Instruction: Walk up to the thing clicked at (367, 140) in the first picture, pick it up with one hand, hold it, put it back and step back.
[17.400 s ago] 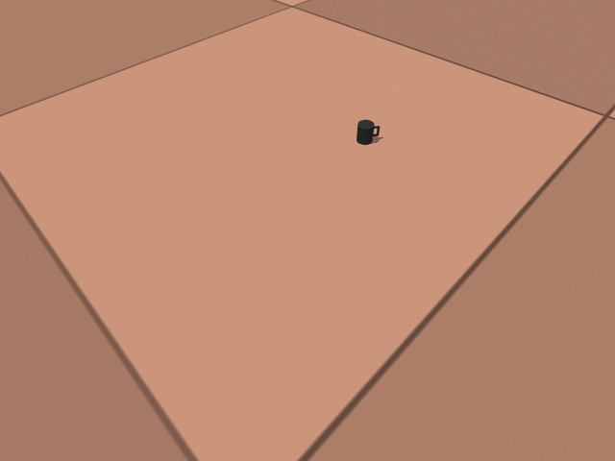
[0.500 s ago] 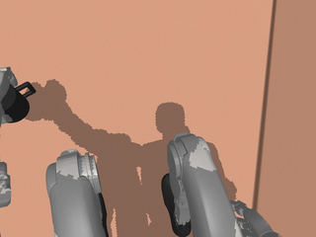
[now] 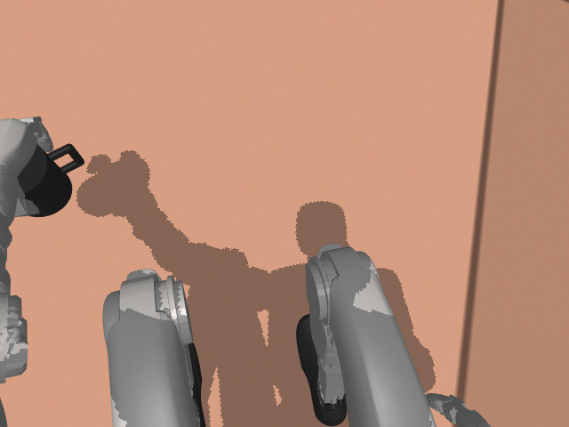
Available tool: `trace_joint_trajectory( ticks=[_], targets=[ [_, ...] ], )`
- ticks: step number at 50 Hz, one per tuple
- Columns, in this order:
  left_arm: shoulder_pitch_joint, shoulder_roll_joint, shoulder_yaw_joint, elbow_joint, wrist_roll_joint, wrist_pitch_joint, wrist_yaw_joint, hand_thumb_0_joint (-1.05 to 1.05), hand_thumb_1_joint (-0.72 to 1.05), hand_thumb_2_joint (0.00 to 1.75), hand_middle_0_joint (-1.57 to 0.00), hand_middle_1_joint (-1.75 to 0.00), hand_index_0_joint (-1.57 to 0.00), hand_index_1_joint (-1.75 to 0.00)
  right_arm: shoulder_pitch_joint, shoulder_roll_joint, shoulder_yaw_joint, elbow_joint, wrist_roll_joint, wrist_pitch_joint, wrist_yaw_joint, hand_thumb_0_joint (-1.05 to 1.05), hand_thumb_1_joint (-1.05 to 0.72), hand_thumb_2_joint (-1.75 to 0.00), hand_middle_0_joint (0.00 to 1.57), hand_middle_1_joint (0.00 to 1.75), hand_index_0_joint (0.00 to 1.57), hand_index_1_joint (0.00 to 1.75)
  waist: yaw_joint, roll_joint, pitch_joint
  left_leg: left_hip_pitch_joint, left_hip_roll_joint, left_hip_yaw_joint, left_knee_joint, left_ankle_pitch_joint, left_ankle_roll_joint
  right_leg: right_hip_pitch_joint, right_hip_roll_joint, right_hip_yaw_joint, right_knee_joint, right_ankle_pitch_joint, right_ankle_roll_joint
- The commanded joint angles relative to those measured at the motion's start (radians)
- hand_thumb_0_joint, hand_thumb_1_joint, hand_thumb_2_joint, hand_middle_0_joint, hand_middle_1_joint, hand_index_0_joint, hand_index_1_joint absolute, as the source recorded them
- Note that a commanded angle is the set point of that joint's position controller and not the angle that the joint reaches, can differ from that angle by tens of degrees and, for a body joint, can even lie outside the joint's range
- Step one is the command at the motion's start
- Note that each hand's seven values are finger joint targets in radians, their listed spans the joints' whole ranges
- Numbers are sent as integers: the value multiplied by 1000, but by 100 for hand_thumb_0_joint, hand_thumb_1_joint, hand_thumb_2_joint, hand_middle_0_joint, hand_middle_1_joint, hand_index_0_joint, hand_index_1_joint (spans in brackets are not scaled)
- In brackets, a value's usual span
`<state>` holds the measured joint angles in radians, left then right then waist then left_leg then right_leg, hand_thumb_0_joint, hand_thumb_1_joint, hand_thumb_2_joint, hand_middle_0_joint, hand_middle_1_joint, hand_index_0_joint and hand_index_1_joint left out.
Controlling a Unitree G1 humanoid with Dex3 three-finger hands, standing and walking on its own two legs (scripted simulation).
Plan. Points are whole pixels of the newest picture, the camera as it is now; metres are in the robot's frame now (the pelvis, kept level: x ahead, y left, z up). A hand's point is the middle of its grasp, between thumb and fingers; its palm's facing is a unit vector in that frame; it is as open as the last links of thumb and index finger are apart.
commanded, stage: lift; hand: left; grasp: from above
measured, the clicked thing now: (39, 173) +0.48 +0.33 -0.16
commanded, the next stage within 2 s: hold in 1.44 s
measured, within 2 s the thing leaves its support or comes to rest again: neither
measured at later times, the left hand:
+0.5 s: hand out of the picture +0.39 +0.33 +0.03, palm faces -0.41 -0.12 -0.91, open 11.0 cm
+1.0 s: hand out of the picture +0.33 +0.29 +0.22, palm faces -0.43 -0.14 -0.89, open 11.0 cm
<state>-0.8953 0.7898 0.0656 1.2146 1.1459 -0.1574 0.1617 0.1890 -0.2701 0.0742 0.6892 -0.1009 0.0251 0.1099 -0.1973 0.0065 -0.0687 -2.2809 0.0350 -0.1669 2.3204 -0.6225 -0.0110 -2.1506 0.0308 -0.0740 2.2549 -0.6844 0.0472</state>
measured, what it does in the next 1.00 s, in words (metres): rises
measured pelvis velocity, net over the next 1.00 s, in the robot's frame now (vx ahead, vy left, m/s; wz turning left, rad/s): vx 0.03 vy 0.00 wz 0.13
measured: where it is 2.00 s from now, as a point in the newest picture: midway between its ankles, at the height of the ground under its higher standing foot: (258, 400)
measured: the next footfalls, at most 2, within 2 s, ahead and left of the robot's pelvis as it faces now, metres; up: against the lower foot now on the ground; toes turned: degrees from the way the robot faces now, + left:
none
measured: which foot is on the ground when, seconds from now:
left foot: down 0.00-1.00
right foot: down 0.00-1.00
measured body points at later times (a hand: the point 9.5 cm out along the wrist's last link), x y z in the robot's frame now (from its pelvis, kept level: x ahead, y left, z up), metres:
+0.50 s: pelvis +0.00 +0.00 +0.11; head +0.17 +0.06 +0.53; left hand +0.41 +0.33 +0.08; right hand +0.15 -0.26 +0.00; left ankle +0.09 +0.13 -0.32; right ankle +0.10 -0.13 -0.32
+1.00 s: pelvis +0.03 +0.00 +0.29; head +0.11 +0.02 +0.74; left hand +0.35 +0.30 +0.27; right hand +0.18 -0.24 +0.18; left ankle +0.09 +0.13 -0.32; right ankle +0.10 -0.13 -0.32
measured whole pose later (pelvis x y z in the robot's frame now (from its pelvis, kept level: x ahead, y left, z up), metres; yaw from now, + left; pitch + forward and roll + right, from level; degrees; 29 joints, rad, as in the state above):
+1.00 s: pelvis +0.03 +0.00 +0.29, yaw +7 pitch +18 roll -3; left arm -0.32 0.50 -0.12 0.69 0.97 -0.01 0.04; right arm 0.22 -0.24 -0.01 0.70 0.04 -0.01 -0.05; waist -0.07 0.04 -0.16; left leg -1.16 0.06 -0.04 1.32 -0.49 -0.01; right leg -1.08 0.00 -0.02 1.28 -0.52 0.03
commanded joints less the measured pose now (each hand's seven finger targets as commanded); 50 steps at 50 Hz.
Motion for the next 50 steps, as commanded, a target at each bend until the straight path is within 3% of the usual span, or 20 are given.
trace_joint_trajectory(
  ticks=[1, 4, 7, 14, 20, 27, 30, 36, 40, 41, 50],
  targets=[
    [-286, 282, 42, -246, -34, 17, -8, 0, 53, 105, -89, -104, -91, -101, 172, -247, -104, -40, 23, -2, -18, 0, -92, -91, 20, 30, 20, 30, 39, 302, -725, 620, -16, 107, -306, 90, 32, 304, 28, -63, -283, 168, -85],
    [-240, 274, 57, -298, -59, 20, -34, 0, 51, 107, -87, -105, -90, -102, 177, -239, -115, -49, 38, 3, -23, 0, -92, -91, 20, 30, 20, 30, 51, 285, -725, 630, -20, 105, -346, 87, 36, 332, 21, -53, -312, 168, -83],
    [-209, 245, 39, -367, -80, 13, -64, 0, 47, 107, -85, -104, -86, -102, 168, -226, -123, -63, 50, 6, -32, 0, -92, -91, 20, 30, 20, 30, 52, 263, -726, 654, -18, 108, -374, 73, 40, 357, 23, -41, -358, 153, -83],
    [-88, 201, 40, -502, -123, 11, -102, 0, 46, 109, -82, -109, -84, -106, 155, -210, -138, -93, 72, 12, -52, 0, -92, -91, 20, 30, 20, 30, 81, 225, -722, 735, -15, 100, -483, 63, 41, 446, 19, -29, -454, 146, -80],
    [10, 161, 40, -645, -146, 39, -112, 0, 46, 108, -80, -109, -83, -106, 122, -201, -153, -111, 90, 15, -75, 0, -91, -90, 20, 30, 20, 30, 109, 244, -756, 897, -6, 81, -609, 97, 33, 545, 16, -26, -524, 183, -78],
    [107, 92, 9, -758, -182, 100, -111, 0, 49, 107, -82, -109, -85, -106, 72, -177, -152, -118, 107, 15, -107, 0, -91, -90, 20, 30, 20, 30, 109, 220, -695, 1068, 0, 84, -782, 86, 29, 704, 13, -8, -694, 177, -69],
    [157, 62, -13, -784, -174, 125, -113, 0, 49, 108, -81, -111, -84, -107, 63, -165, -151, -115, 113, 13, -119, 0, -91, -90, 20, 30, 20, 30, 112, 186, -674, 1136, -1, 94, -848, 103, 29, 789, 13, 2, -782, 182, -69],
    [251, 21, -33, -762, -188, 148, -113, 0, 48, 107, -82, -108, -84, -105, 22, -145, -135, -107, 128, -14, -148, 0, -91, -90, 20, 30, 20, 30, 115, 130, -504, 1208, -8, 103, -1018, 18, 27, 941, 12, 30, -954, 117, -67],
    [268, -25, -65, -732, -189, 145, -101, 0, 46, 107, -79, -110, -82, -107, 16, -127, -129, -102, 132, -40, -164, 0, -91, -90, 20, 30, 20, 30, 105, 97, -425, 1255, -15, 118, -1097, 16, 28, 1032, 10, 52, -1068, 99, -67],
    [277, -55, -84, -725, -187, 143, -100, 0, 46, 104, -79, -108, -83, -105, 18, -124, -131, -99, 134, -47, -167, 0, -91, -90, 20, 30, 20, 30, 103, 93, -420, 1282, -17, 124, -1114, 34, 26, 1055, 8, 55, -1090, 114, -69],
    [292, -106, -107, -677, -158, 129, -52, 0, 49, 102, -79, -111, -84, -106, 52, -121, -145, -79, 141, -82, -178, 0, -91, -90, 20, 30, 20, 30, 119, 108, -409, 1504, -17, 128, -1290, 161, 12, 1243, 12, 64, -1249, 232, -68]
  ],
)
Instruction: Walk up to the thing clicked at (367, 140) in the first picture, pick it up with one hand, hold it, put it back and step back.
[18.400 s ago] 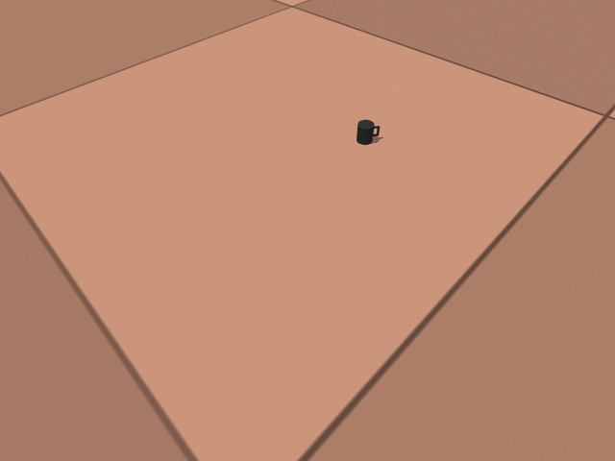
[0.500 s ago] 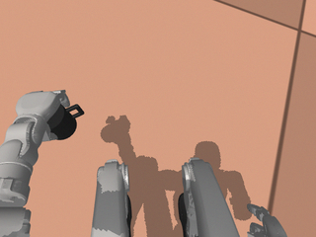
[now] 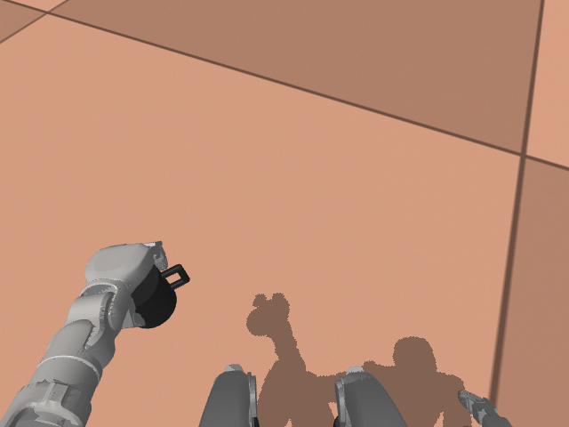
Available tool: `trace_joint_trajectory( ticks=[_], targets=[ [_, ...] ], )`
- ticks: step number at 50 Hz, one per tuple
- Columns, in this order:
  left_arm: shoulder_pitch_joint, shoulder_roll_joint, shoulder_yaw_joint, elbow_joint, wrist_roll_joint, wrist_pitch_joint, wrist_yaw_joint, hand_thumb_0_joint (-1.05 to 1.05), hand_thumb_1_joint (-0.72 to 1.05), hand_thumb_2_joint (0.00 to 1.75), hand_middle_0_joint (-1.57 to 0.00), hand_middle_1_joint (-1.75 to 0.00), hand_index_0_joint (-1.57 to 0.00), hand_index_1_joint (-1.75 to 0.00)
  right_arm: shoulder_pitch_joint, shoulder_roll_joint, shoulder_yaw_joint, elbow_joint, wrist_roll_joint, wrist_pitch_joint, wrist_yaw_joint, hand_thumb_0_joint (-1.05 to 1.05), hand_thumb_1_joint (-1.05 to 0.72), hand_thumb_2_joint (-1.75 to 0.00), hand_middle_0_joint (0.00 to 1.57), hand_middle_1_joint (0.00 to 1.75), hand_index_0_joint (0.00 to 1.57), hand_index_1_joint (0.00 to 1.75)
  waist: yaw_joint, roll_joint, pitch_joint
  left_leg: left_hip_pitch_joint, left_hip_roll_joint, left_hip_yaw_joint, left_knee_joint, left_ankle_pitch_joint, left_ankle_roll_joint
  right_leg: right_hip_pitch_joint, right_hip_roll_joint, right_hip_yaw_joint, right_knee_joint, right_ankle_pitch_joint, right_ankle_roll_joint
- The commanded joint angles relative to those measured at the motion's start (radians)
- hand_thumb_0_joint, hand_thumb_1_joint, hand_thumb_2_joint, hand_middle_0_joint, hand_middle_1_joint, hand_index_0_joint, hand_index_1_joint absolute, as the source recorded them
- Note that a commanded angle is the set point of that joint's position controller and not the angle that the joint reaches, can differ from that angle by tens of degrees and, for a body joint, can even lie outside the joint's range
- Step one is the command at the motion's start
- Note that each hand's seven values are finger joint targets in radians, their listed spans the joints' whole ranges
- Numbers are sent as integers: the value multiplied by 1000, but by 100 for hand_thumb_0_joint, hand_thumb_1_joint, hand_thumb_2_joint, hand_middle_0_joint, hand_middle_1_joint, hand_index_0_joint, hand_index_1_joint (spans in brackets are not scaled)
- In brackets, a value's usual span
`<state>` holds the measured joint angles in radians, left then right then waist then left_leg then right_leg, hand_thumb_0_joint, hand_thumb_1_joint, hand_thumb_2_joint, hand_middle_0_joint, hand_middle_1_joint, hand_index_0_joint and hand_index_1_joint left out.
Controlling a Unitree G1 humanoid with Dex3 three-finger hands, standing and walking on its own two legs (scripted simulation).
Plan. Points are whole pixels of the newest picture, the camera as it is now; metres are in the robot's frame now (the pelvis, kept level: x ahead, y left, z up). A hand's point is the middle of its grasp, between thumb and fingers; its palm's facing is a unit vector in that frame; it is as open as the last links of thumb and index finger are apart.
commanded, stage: lift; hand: left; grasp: from above
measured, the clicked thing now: (152, 289) +0.36 +0.24 -0.11
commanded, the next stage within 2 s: hold in 0.44 s
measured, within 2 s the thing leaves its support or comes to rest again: neither
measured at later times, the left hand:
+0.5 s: hand (134, 253) +0.36 +0.23 +0.01, palm faces -0.45 -0.10 -0.89, open 10.9 cm
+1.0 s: hand (127, 233) +0.37 +0.22 +0.06, palm faces -0.44 -0.07 -0.90, open 10.9 cm
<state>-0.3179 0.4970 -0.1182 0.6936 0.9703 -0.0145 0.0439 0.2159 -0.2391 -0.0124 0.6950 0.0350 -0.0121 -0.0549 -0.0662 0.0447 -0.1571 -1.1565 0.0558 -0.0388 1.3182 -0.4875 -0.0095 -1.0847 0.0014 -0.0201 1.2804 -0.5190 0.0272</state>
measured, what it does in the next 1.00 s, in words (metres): rises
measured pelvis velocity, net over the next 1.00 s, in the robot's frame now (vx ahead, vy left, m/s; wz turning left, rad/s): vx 0.06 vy -0.01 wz -0.01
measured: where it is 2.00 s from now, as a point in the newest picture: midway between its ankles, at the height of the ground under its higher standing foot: outside the picture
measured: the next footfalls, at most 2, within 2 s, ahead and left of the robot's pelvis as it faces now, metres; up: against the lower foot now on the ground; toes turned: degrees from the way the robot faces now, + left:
none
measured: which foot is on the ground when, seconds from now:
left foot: down 0.00-1.00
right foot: down 0.00-1.00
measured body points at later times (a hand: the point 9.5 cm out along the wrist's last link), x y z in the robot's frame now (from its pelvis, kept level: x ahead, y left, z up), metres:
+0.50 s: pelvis +0.04 +0.00 +0.08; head +0.09 -0.01 +0.53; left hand +0.38 +0.23 +0.07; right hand +0.13 -0.27 -0.04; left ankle +0.07 +0.12 -0.61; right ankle +0.05 -0.14 -0.61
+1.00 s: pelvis +0.06 -0.01 +0.11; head +0.08 -0.02 +0.56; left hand +0.39 +0.22 +0.11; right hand +0.17 -0.27 -0.01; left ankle +0.07 +0.12 -0.61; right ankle +0.05 -0.14 -0.61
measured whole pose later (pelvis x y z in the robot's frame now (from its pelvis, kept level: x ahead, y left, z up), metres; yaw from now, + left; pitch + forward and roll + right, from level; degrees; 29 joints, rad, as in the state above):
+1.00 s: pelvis +0.06 -0.01 +0.11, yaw +0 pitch +6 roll +0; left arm -0.29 0.40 -0.19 0.72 0.99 0.02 0.02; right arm 0.24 -0.25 -0.05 0.70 0.05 0.03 -0.04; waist -0.02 0.04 -0.07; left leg -0.46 0.04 0.03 0.68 -0.32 -0.02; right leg -0.43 -0.01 0.03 0.68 -0.35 0.02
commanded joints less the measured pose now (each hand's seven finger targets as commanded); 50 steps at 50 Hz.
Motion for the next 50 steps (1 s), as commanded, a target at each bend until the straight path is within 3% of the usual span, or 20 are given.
trace_joint_trajectory(
  ticks=[1, 3, 6, 9, 15, 20, 27, 28, 33, 34, 39, 44, 50],
  targets=[
    [-288, 191, 82, -144, 19, -13, 77, 0, 51, 102, -80, -111, -84, -106, 24, -150, -59, -82, 5, -46, -13, 0, -91, -90, 20, 30, 20, 30, -6, 58, -311, 397, -39, -2, -309, 28, 10, 196, 41, 8, -294, 68, -46],
    [-312, 162, 56, -121, 28, -5, 97, 0, 51, 104, -82, -111, -86, -107, 36, -145, -56, -73, 5, -47, -13, 0, -91, -90, 20, 30, 20, 30, -13, 48, -290, 433, -45, 7, -335, 72, 9, 243, 44, 6, -325, 108, -44],
    [-331, 177, 72, -107, 37, 11, 123, 0, 54, 104, -83, -111, -87, -107, 51, -151, -64, -60, 3, -49, -12, 0, -91, -90, 20, 30, 20, 30, 1, 65, -289, 496, -43, 15, -386, 128, 5, 304, 43, 13, -368, 158, -43],
    [-321, 164, 58, -64, 37, 29, 133, 0, 53, 105, -83, -110, -87, -106, 49, -146, -63, -50, 2, -48, -11, 0, -90, -90, 20, 30, 20, 30, 2, 44, -260, 531, -44, 14, -427, 172, 5, 350, 42, 17, -409, 196, -42],
    [-284, 108, 19, -41, 11, 51, 112, 0, 52, 106, -83, -109, -87, -106, 58, -144, -70, -52, 3, -47, -5, 0, -91, -90, 20, 30, 20, 30, 12, -2, -247, 611, -53, 30, -487, 270, 11, 476, 37, 30, -498, 299, -31],
    [-286, 105, 18, -53, -3, 53, 97, 0, 52, 107, -83, -110, -87, -107, 59, -147, -72, -61, 7, -44, -3, 0, -91, -90, 20, 30, 20, 30, 13, -11, -225, 674, -52, 36, -554, 296, 9, 537, 37, 25, -552, 312, -32],
    [-298, 108, 22, -66, 21, 39, 98, 0, 54, 111, -86, -111, -89, -108, 52, -144, -75, -55, 8, -36, -3, 0, -91, -90, 20, 30, 20, 30, 18, -22, -226, 754, -59, 52, -593, 386, 14, 615, 31, 38, -609, 417, -22],
    [-327, 114, 27, -114, 18, 35, 102, 0, 53, 108, -84, -111, -88, -107, 55, -147, -78, -56, 7, -35, -3, 0, -90, -90, 20, 30, 20, 30, 21, 3, -251, 782, -58, 55, -605, 401, 10, 627, 32, 36, -612, 422, -26],
    [-302, 117, 19, -79, 34, 36, 88, 0, 49, 108, -82, -108, -85, -105, 31, -147, -78, -58, 12, -21, 0, 0, -90, -90, 20, 30, 20, 30, 29, -2, -195, 800, -62, 61, -645, 406, 11, 651, 31, 36, -652, 426, -24],
    [-295, 97, 5, -59, 38, 38, 80, 0, 51, 108, -83, -109, -87, -106, 36, -149, -80, -58, 12, -18, 0, 0, -91, -90, 20, 30, 20, 30, 19, -27, -182, 795, -62, 66, -645, 405, 16, 647, 31, 40, -659, 435, -22],
    [-284, 89, 4, -104, 19, 42, 47, 0, 51, 109, -82, -111, -86, -107, 26, -151, -83, -73, 14, -8, 7, 0, -90, -90, 20, 30, 20, 30, 33, -5, -192, 847, -58, 64, -678, 471, 9, 695, 38, 31, -666, 469, -29],
    [-285, 105, 8, -138, 22, 31, 19, 0, 50, 105, -81, -108, -85, -104, -4, -150, -77, -98, 17, 0, 3, 0, -90, -90, 20, 30, 20, 30, 43, -7, -159, 849, -60, 67, -704, 433, 11, 701, 35, 33, -691, 433, -30],
    [-279, 110, 16, -179, 20, 30, 8, 0, 48, 105, -79, -110, -83, -106, -22, -150, -76, -118, 20, 11, 2, 0, -90, -90, 20, 30, 20, 30, 48, -29, -162, 885, -62, 74, -719, 455, 17, 724, 32, 36, -711, 463, -23]
  ],
)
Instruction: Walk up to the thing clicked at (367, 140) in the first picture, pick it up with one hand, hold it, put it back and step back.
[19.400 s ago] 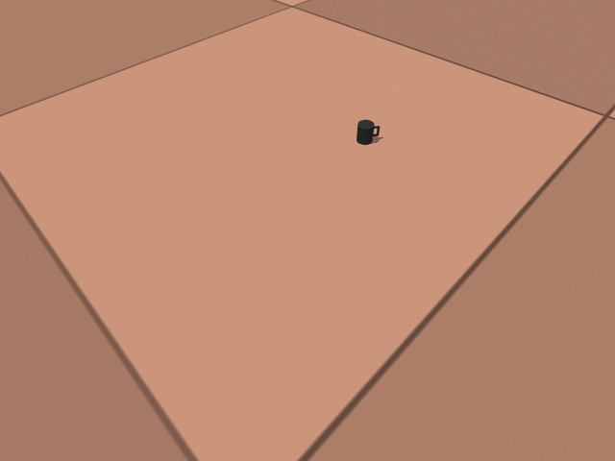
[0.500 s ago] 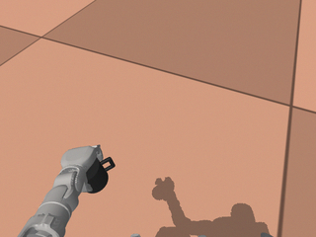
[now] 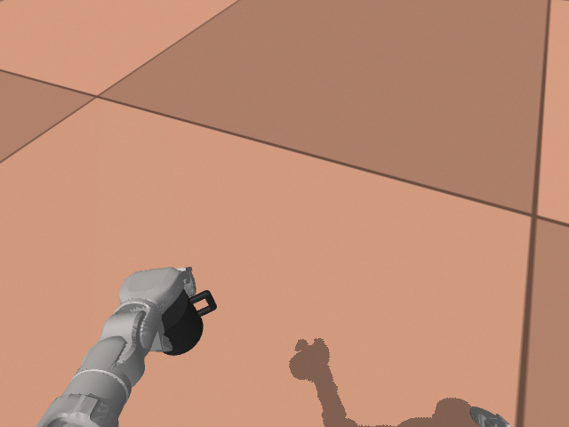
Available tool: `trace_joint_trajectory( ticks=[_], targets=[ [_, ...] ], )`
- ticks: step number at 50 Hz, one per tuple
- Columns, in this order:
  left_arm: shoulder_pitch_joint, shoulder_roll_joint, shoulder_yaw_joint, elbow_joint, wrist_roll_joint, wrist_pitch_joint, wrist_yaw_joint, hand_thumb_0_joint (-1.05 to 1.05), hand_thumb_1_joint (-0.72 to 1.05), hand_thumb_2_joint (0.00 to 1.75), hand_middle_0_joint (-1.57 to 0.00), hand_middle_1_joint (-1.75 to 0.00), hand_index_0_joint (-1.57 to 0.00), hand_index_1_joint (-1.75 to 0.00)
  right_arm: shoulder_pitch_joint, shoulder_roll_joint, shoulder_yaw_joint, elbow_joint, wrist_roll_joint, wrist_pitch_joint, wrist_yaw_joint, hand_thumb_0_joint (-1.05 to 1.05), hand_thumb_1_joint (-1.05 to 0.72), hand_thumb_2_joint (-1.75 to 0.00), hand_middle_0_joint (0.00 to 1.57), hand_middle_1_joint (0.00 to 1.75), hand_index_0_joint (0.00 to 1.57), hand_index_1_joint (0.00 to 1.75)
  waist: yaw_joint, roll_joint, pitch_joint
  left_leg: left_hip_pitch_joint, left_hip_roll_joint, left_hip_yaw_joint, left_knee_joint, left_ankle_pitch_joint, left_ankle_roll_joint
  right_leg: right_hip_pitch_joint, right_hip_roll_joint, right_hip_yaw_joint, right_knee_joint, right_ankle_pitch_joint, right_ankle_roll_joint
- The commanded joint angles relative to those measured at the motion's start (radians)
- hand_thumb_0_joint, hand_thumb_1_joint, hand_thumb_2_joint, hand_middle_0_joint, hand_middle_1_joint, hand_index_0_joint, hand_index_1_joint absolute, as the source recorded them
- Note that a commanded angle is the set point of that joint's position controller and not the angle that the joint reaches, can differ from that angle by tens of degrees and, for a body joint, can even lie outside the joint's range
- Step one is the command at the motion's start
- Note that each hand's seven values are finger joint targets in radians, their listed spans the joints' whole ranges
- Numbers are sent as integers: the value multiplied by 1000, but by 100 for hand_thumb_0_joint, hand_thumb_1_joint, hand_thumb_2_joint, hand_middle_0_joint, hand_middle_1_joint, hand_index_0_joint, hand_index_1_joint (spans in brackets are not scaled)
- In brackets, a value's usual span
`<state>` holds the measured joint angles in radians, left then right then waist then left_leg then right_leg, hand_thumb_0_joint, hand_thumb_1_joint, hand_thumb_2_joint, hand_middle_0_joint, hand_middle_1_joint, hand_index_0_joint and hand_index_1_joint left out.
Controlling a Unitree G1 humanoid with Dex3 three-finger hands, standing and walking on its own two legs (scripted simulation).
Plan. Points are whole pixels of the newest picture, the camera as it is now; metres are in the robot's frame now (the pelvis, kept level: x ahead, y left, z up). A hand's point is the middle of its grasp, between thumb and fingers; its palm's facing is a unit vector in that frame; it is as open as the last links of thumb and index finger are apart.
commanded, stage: hold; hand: left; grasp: from above
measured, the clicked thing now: (180, 314) +0.33 +0.21 -0.09
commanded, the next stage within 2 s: crouch in 1.44 s
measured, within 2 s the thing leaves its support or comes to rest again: neither
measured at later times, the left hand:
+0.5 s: hand (159, 324) +0.29 +0.22 -0.02, palm faces -0.43 -0.07 -0.90, open 10.9 cm
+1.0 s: hand (160, 318) +0.29 +0.21 -0.01, palm faces -0.42 -0.07 -0.90, open 11.0 cm
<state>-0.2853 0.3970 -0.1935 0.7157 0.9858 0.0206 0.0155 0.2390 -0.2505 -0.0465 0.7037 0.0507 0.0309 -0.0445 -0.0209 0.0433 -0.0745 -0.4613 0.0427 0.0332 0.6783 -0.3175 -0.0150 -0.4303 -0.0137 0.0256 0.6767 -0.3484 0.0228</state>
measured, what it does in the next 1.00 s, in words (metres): stands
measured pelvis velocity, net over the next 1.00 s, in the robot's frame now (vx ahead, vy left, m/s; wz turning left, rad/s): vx -0.01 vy -0.01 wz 0.00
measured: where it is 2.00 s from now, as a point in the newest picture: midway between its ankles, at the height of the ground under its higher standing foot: outside the picture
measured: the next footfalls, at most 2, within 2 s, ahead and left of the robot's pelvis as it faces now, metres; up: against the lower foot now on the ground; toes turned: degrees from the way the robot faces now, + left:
none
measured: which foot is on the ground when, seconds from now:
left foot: down 0.00-1.00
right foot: down 0.00-1.00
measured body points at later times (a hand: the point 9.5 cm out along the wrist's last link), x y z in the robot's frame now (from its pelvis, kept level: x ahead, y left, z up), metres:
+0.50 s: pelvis -0.01 +0.00 +0.01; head +0.00 -0.03 +0.46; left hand +0.30 +0.22 +0.03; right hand +0.13 -0.26 -0.11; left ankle +0.01 +0.13 -0.72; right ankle +0.00 -0.14 -0.72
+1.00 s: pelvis -0.01 -0.01 +0.02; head +0.00 -0.03 +0.46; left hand +0.31 +0.21 +0.05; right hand +0.14 -0.25 -0.10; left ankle +0.01 +0.13 -0.72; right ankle +0.00 -0.14 -0.72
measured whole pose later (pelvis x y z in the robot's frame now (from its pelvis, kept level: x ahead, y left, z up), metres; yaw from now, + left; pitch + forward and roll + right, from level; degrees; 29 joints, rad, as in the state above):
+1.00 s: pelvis -0.01 -0.01 +0.02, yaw +0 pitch +1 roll +0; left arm -0.23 0.40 -0.21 0.55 0.97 0.03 -0.08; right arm 0.18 -0.25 -0.02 0.67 0.07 0.05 -0.06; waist 0.01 0.06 -0.02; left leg -0.30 0.04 0.04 0.51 -0.23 -0.02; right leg -0.28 -0.02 0.03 0.54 -0.27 0.02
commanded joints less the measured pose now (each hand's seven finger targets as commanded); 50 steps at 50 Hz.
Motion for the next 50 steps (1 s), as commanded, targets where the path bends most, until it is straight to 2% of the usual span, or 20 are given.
trace_joint_trajectory(
  ticks=[1, 4, 7, 11, 13, 14, 16, 20, 24, 26, 29, 30, 32, 34, 35, 38, 39, 44, 48, 50],
  targets=[
    [-316, 201, 85, -214, 3, -4, 34, 0, 48, 107, -79, -111, -83, -107, -43, -137, -40, -127, 5, -31, -9, 0, -90, -90, 20, 30, 20, 30, 2, -38, -240, 190, -49, 2, -82, 275, 24, 70, 46, -7, -113, 286, -17],
    [-314, 215, 97, -233, 8, -2, 30, 0, 50, 105, -79, -112, -84, -107, -59, -136, -38, -132, 6, -28, -10, 0, -90, -90, 20, 30, 20, 30, 11, -15, -230, 198, -50, 4, -100, 256, 19, 73, 46, -8, -123, 255, -22],
    [-310, 207, 88, -254, 12, 3, 22, 0, 50, 106, -79, -113, -84, -108, -71, -135, -36, -139, 5, -26, -9, 0, -90, -90, 20, 30, 20, 30, 8, -13, -217, 207, -46, 1, -116, 234, 18, 70, 49, -9, -134, 227, -26],
    [-301, 210, 90, -275, 4, 6, 6, 0, 50, 107, -79, -114, -83, -109, -87, -130, -32, -145, 8, -24, -11, 0, -90, -90, 20, 30, 20, 30, 19, -24, -223, 209, -54, 8, -124, 235, 24, 92, 42, -6, -150, 234, -20],
    [-288, 204, 86, -280, 0, 6, -3, 0, 48, 107, -78, -113, -83, -108, -89, -130, -31, -148, 8, -24, -12, 0, -91, -90, 20, 30, 20, 30, 14, -38, -218, 220, -51, 6, -131, 227, 26, 99, 43, -6, -154, 224, -20],
    [-279, 208, 87, -273, -1, 7, -6, 0, 49, 106, -79, -112, -83, -108, -98, -129, -29, -150, 10, -23, -13, 0, -91, -90, 20, 30, 20, 30, 20, -33, -205, 220, -52, 8, -139, 225, 25, 98, 43, -9, -161, 220, -21],
    [-289, 203, 84, -280, 2, 5, -10, 0, 47, 105, -77, -114, -82, -109, -97, -129, -27, -149, 11, -25, -15, 0, -91, -90, 20, 30, 20, 30, 11, -33, -207, 228, -48, 4, -143, 228, 24, 91, 45, -8, -161, 220, -22],
    [-275, 212, 95, -297, -7, 1, -14, 0, 47, 104, -77, -114, -82, -109, -116, -127, -24, -156, 14, -27, -17, 0, -91, -90, 20, 30, 20, 30, 21, -18, -194, 237, -51, 9, -164, 198, 23, 99, 43, -8, -179, 186, -25],
    [-277, 209, 92, -318, 3, 0, -18, 0, 45, 103, -75, -112, -80, -107, -120, -125, -22, -158, 14, -28, -20, 0, -91, -90, 20, 30, 20, 30, 17, -35, -201, 250, -55, 12, -162, 219, 29, 108, 38, -3, -189, 218, -17],
    [-286, 226, 105, -336, -4, -2, -16, 0, 45, 105, -75, -114, -80, -109, -121, -127, -21, -159, 15, -28, -19, 0, -91, -90, 20, 30, 20, 30, 25, -25, -201, 255, -54, 13, -170, 217, 26, 124, 40, -6, -195, 206, -20],
    [-281, 208, 88, -318, -4, 1, -23, 0, 44, 106, -75, -114, -80, -109, -130, -124, -19, -160, 17, -28, -20, 0, -91, -90, 20, 30, 20, 30, 21, -35, -189, 260, -51, 11, -181, 217, 27, 120, 42, -9, -200, 207, -20],
    [-279, 225, 104, -330, -5, -1, -23, 0, 44, 105, -75, -114, -79, -109, -128, -128, -21, -160, 17, -27, -20, 0, -91, -90, 20, 30, 20, 30, 25, -21, -192, 269, -51, 14, -186, 213, 27, 129, 41, -9, -204, 201, -21],
    [-265, 211, 91, -323, -9, -1, -30, 0, 43, 105, -75, -112, -80, -107, -139, -123, -19, -165, 18, -28, -22, 0, -91, -90, 20, 30, 20, 30, 26, -31, -171, 263, -49, 10, -192, 208, 26, 124, 43, -12, -210, 192, -22],
    [-268, 225, 99, -341, -9, -4, -33, 0, 44, 104, -76, -112, -80, -107, -142, -126, -19, -164, 19, -27, -22, 0, -91, -90, 20, 30, 20, 30, 32, -13, -181, 276, -50, 14, -201, 211, 26, 135, 41, -11, -214, 197, -23],
    [-262, 215, 91, -329, -7, -3, -37, 0, 43, 104, -74, -112, -78, -107, -141, -123, -17, -166, 19, -27, -23, 0, -91, -90, 20, 30, 20, 30, 24, -16, -177, 278, -49, 14, -201, 213, 27, 130, 42, -10, -214, 200, -23],
    [-256, 203, 86, -327, -10, -1, -41, 0, 40, 104, -73, -111, -77, -106, -144, -121, -15, -167, 20, -28, -24, 0, -91, -90, 20, 30, 20, 30, 25, -34, -172, 284, -50, 12, -204, 225, 28, 135, 42, -12, -220, 211, -21],
    [-260, 214, 94, -352, -15, -1, -42, 0, 41, 103, -74, -111, -78, -106, -150, -120, -16, -170, 21, -27, -24, 0, -91, -90, 20, 30, 20, 30, 34, -31, -180, 292, -52, 15, -205, 232, 28, 146, 40, -11, -228, 217, -20],
    [-244, 196, 83, -348, -12, 8, -46, 0, 40, 102, -73, -109, -77, -104, -148, -121, -15, -168, 21, -27, -24, 0, -91, -90, 20, 30, 20, 30, 27, -38, -181, 307, -51, 16, -211, 248, 28, 152, 41, -12, -229, 238, -20],
    [-271, 220, 94, -375, -11, 6, -52, 0, 39, 103, -73, -109, -77, -105, -154, -120, -14, -173, 24, -23, -24, 0, -91, -90, 20, 30, 20, 30, 37, -29, -183, 312, -52, 17, -221, 245, 28, 168, 39, -11, -240, 233, -21],
    [-245, 200, 84, -345, -10, 10, -55, 0, 39, 102, -73, -109, -77, -105, -157, -117, -11, -174, 24, -21, -24, 0, -91, -90, 20, 30, 20, 30, 35, -36, -160, 304, -52, 17, -227, 240, 29, 160, 38, -11, -244, 229, -21]
  ],
)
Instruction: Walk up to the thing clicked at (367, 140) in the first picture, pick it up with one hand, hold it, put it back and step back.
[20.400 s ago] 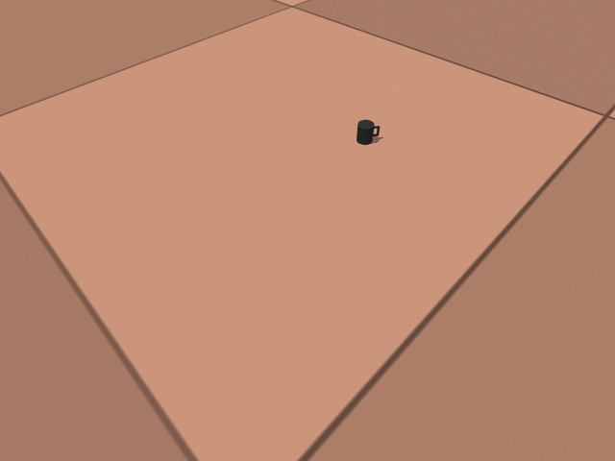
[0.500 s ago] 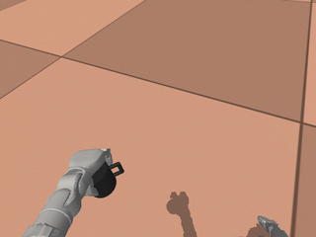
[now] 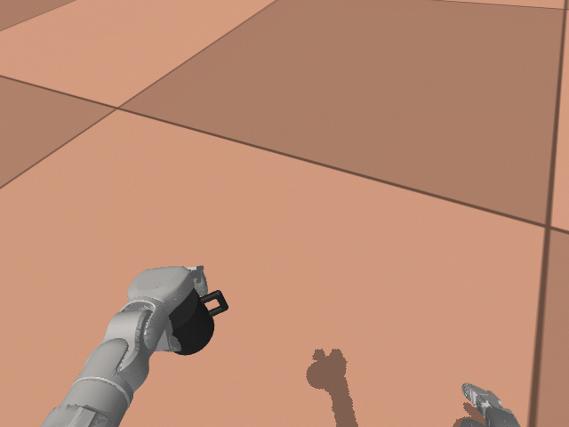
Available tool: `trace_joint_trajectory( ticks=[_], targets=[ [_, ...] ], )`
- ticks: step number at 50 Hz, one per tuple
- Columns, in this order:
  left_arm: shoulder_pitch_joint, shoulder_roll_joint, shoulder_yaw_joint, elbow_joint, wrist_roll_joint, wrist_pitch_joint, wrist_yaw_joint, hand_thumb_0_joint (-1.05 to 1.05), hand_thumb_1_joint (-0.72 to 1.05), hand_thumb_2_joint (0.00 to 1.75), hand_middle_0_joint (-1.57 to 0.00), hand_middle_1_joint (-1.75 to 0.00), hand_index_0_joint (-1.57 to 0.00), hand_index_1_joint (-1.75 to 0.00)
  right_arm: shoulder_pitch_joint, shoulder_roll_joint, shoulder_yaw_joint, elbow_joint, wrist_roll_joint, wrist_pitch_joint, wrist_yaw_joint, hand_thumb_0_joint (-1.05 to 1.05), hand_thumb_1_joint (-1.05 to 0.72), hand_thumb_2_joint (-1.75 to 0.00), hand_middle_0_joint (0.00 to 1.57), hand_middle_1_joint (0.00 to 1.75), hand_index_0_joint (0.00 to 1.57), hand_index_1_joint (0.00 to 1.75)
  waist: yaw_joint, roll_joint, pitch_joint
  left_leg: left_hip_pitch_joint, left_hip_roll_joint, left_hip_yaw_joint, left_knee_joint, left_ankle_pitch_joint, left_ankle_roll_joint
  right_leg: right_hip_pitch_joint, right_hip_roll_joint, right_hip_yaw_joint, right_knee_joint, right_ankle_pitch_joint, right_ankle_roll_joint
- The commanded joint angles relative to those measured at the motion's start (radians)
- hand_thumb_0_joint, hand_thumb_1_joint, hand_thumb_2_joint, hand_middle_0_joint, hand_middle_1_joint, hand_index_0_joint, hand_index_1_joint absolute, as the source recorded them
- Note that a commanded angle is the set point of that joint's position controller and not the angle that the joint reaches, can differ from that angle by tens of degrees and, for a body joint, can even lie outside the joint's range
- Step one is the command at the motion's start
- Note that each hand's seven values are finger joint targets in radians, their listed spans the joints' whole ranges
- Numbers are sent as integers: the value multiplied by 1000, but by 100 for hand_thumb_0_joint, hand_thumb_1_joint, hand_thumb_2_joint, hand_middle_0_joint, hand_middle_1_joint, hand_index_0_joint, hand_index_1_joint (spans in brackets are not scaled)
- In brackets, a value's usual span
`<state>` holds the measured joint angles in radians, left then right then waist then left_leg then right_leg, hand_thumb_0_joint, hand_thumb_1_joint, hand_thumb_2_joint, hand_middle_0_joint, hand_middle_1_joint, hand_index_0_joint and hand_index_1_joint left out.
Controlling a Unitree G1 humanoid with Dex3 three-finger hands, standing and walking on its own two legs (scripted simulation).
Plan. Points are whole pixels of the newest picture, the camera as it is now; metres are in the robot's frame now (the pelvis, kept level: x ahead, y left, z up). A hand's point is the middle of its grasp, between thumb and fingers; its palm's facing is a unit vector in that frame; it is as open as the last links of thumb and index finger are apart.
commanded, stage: hold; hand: left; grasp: from above
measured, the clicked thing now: (190, 314) +0.32 +0.21 -0.06
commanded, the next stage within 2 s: crouch in 0.44 s
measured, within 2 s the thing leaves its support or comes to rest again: neither
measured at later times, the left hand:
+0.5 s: hand (169, 312) +0.30 +0.22 -0.02, palm faces -0.43 -0.07 -0.90, open 10.9 cm
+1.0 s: hand (181, 337) +0.31 +0.24 -0.13, palm faces -0.43 +0.01 -0.90, open 10.9 cm
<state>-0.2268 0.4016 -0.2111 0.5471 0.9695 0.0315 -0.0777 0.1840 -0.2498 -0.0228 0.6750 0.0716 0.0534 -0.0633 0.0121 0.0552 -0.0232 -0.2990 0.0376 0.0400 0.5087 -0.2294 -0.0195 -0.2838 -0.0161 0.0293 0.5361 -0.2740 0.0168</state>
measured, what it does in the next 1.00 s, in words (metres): stands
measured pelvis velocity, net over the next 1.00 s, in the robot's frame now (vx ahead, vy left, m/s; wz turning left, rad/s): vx -0.02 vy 0.00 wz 0.02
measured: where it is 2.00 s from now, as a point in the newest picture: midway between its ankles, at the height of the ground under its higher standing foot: outside the picture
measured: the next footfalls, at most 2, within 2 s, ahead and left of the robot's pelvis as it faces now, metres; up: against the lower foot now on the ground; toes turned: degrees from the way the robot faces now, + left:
none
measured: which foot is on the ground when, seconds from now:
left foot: down 0.00-1.00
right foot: down 0.00-1.00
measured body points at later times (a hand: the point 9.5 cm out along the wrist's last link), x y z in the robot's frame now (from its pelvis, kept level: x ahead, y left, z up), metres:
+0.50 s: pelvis +0.01 +0.00 +0.00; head +0.01 -0.02 +0.45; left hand +0.32 +0.23 +0.03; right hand +0.16 -0.25 -0.11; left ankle +0.02 +0.13 -0.73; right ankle +0.00 -0.13 -0.73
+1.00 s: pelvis -0.02 +0.00 -0.05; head +0.05 +0.01 +0.40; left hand +0.33 +0.24 -0.08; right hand +0.12 -0.27 -0.16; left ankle +0.02 +0.13 -0.73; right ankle +0.00 -0.13 -0.73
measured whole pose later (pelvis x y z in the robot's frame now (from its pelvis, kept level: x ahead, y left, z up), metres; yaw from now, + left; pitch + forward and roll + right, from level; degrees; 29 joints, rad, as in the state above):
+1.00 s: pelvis -0.02 +0.00 -0.05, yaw +1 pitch +13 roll +0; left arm -0.43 0.41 -0.17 0.96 1.12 -0.09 0.21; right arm 0.18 -0.26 -0.05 0.67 0.02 0.07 -0.03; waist -0.04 0.00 -0.09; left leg -0.77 0.05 0.00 0.91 -0.36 -0.03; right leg -0.73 -0.01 0.00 0.91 -0.41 0.02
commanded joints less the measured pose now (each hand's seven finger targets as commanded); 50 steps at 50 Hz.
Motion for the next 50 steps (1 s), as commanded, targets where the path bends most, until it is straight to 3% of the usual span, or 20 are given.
trace_joint_trajectory(
  ticks=[1, 4, 7, 12, 16, 21, 22, 26, 27, 28, 29, 30, 34, 37, 40, 43, 44, 46, 50],
  targets=[
    [-292, 195, 100, -153, 9, 0, 36, 0, 40, 102, -72, -110, -77, -105, -101, -120, -36, -145, 4, -42, -6, 0, -91, -90, 20, 30, 20, 30, 0, -60, -204, 139, -45, 9, -59, 152, 34, 11, 43, -18, -104, 152, -16],
    [-316, 213, 117, -158, 10, -7, 38, 0, 39, 104, -73, -110, -77, -106, -95, -117, -35, -142, 1, -41, -6, 0, -91, -90, 20, 30, 20, 30, 5, -48, -208, 134, -47, 10, -59, 152, 34, 14, 41, -18, -106, 150, -16],
    [-329, 200, 102, -188, 9, -16, 38, 0, 41, 105, -74, -111, -78, -106, -93, -119, -38, -144, 2, -38, -7, 0, -91, -90, 20, 30, 20, 30, -6, -46, -239, 162, -49, 13, -53, 178, 36, 21, 39, -12, -104, 185, -13],
    [-324, 225, 132, -178, 16, -22, 52, 0, 38, 105, -74, -109, -78, -105, -89, -120, -41, -137, 2, -34, -8, 0, -91, -90, 20, 30, 20, 30, 1, -39, -254, 177, -47, 10, -55, 209, 35, 43, 42, -17, -102, 213, -14],
    [-354, 214, 113, -190, 13, -21, 54, 0, 40, 103, -73, -108, -77, -104, -88, -122, -44, -133, 4, -30, -9, 0, -91, -90, 20, 30, 20, 30, -3, -24, -254, 186, -43, 10, -59, 234, 32, 43, 44, -21, -100, 234, -17],
    [-275, 178, 89, -130, 6, -12, 43, 0, 39, 103, -73, -109, -78, -105, -90, -117, -46, -136, 6, -24, -6, 0, -91, -90, 20, 30, 20, 30, 2, -63, -219, 170, -44, 10, -62, 236, 35, 41, 42, -25, -110, 241, -13],
    [-323, 182, 84, -180, 1, -18, 41, 0, 41, 103, -75, -108, -79, -104, -87, -121, -48, -141, 4, -23, -5, 0, -91, -90, 20, 30, 20, 30, -5, -56, -228, 180, -45, 11, -61, 225, 36, 39, 39, -22, -113, 238, -12],
    [-327, 213, 111, -169, 10, -21, 41, 0, 38, 103, -74, -107, -77, -104, -87, -119, -44, -142, 4, -19, -7, 0, -91, -90, 20, 30, 20, 30, 1, -48, -230, 180, -47, 14, -61, 226, 37, 44, 37, -20, -116, 239, -12],
    [-310, 220, 122, -174, 7, -23, 43, 0, 46, 95, -75, -113, -83, -105, -92, -121, -45, -146, 7, -18, -8, 0, -93, -91, 20, 30, 20, 30, 11, -38, -232, 180, -47, 13, -68, 223, 34, 54, 40, -22, -114, 226, -17],
    [-330, 232, 131, -170, 15, -23, 48, 0, 38, 93, -67, -111, -75, -104, -88, -122, -43, -143, 5, -17, -8, 0, -89, -90, 20, 30, 20, 30, 5, -36, -236, 179, -46, 13, -68, 222, 35, 49, 40, -21, -114, 225, -17],
    [-324, 232, 134, -161, 16, -23, 52, 0, 35, 101, -67, -110, -71, -105, -95, -121, -41, -147, 6, -14, -8, 0, -89, -90, 20, 30, 20, 30, 13, -21, -218, 173, -45, 11, -77, 217, 29, 46, 43, -24, -113, 210, -23],
    [-314, 207, 117, -145, 20, -25, 54, 0, 33, 101, -65, -111, -70, -106, -90, -120, -42, -146, 5, -14, -8, 0, -89, -90, 20, 30, 20, 30, -1, -42, -207, 172, -42, 12, -73, 208, 32, 32, 45, -23, -114, 202, -21],
    [-284, 183, 106, -101, 24, -40, 71, 0, 29, 101, -62, -112, -67, -107, -79, -123, -47, -140, 4, -11, -7, 0, -89, -90, 20, 30, 20, 30, -6, -80, -191, 151, -45, 11, -64, 194, 34, 18, 42, -22, -111, 193, -19],
    [-297, 174, 104, -29, 40, -67, 100, 0, 28, 102, -63, -109, -67, -105, -68, -120, -48, -131, -2, -7, -5, 0, -89, -90, 20, 30, 20, 30, -20, -106, -174, 108, -50, 9, -32, 186, 35, -25, 37, -21, -89, 194, -16],
    [-339, 175, 112, 75, 66, -96, 161, 0, 33, 101, -66, -111, -70, -106, -52, -122, -50, -110, -16, -3, 0, 0, -89, -90, 20, 30, 20, 30, -45, -102, -162, 25, -54, 10, 44, 135, 34, -118, 33, -22, -23, 155, -16],
    [-459, 208, 132, 107, 101, -120, 243, 0, 33, 98, -66, -111, -71, -106, -17, -136, -64, -81, -35, -2, 7, 0, -90, -90, 20, 30, 20, 30, -57, -61, -258, -71, -52, 12, 179, 119, 25, -224, 35, -19, 98, 140, -19],
    [-465, 181, 112, 172, 119, -121, 267, 0, 34, 99, -66, -113, -72, -108, -9, -135, -67, -77, -42, -4, 11, 0, -90, -90, 20, 30, 20, 30, -74, -67, -274, -128, -52, 11, 236, 116, 23, -282, 37, -20, 150, 141, -20],
    [-488, 167, 107, 246, 149, -131, 321, 0, 33, 103, -68, -112, -72, -108, 19, -139, -77, -74, -52, -7, 22, 0, -90, -90, 20, 30, 20, 30, -78, -62, -324, -233, -52, 7, 344, 84, 19, -374, 39, -20, 248, 109, -25],
    [-605, 208, 125, 357, 190, -130, 405, 0, 36, 99, -69, -114, -74, -109, 65, -160, -90, -70, -70, -14, 40, 0, -91, -90, 20, 30, 20, 30, -97, -20, -437, -423, -41, -4, 525, 23, 26, -568, 41, -28, 416, 40, -30]
  ],
)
